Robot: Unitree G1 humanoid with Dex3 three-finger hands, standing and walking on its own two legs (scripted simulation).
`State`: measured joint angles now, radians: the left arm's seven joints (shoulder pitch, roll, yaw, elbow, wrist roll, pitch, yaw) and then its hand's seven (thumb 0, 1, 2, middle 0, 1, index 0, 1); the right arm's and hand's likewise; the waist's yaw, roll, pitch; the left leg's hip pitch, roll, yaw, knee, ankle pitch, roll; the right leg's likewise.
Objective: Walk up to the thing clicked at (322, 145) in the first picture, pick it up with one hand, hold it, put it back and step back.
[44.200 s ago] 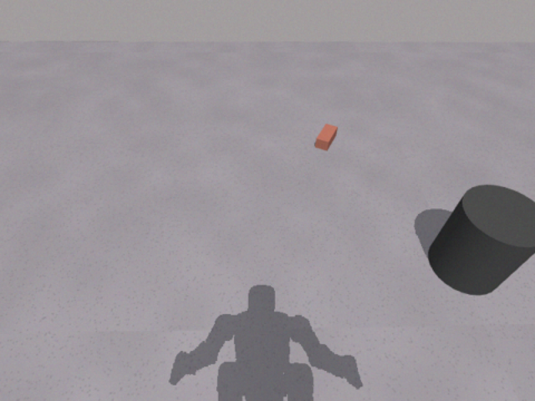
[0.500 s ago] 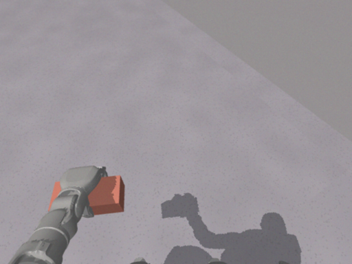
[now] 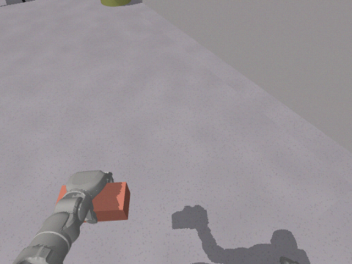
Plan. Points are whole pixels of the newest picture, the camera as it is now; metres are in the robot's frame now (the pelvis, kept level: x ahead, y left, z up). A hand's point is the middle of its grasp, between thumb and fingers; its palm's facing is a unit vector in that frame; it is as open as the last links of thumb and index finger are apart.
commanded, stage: hold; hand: left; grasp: from above
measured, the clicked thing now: (94, 202) +0.32 +0.23 -0.09
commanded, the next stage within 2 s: crouch in 1.60 s
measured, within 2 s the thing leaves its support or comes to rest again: neither
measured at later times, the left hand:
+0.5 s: hand (92, 200) +0.30 +0.21 -0.03, palm faces -0.46 -0.04 -0.89, open 10.5 cm
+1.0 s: hand (91, 201) +0.29 +0.21 -0.02, palm faces -0.45 -0.04 -0.89, open 10.5 cm
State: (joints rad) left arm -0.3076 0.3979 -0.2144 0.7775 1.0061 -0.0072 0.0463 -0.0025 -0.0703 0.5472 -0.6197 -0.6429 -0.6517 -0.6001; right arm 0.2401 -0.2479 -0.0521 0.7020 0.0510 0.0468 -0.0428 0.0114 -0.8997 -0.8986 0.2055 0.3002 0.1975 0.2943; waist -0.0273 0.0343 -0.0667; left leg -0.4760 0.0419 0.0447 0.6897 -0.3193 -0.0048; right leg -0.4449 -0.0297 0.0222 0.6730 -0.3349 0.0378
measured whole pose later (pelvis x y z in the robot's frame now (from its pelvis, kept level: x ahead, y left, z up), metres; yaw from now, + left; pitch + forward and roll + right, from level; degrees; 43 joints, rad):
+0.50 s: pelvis +0.00 +0.00 +0.01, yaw +0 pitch +3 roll +0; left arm -0.27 0.40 -0.23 0.70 1.00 -0.01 -0.01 0.00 -0.07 0.55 -0.62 -0.64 -0.65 -0.60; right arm 0.21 -0.25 -0.04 0.68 0.06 0.08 -0.05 0.01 -0.90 -0.90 0.20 0.30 0.20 0.29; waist 0.00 0.04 -0.03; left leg -0.35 0.04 0.05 0.56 -0.26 -0.01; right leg -0.33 -0.03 0.03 0.57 -0.29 0.03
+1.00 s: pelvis -0.01 -0.01 +0.02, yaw +0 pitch +1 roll +0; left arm -0.24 0.40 -0.23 0.62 0.99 -0.01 -0.05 0.00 -0.07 0.54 -0.62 -0.64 -0.65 -0.60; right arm 0.19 -0.25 -0.03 0.67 0.07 0.10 -0.06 0.01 -0.90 -0.90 0.20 0.30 0.20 0.29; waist 0.01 0.05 -0.01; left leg -0.28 0.04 0.05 0.49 -0.22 -0.02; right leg -0.27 -0.03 0.03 0.51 -0.26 0.03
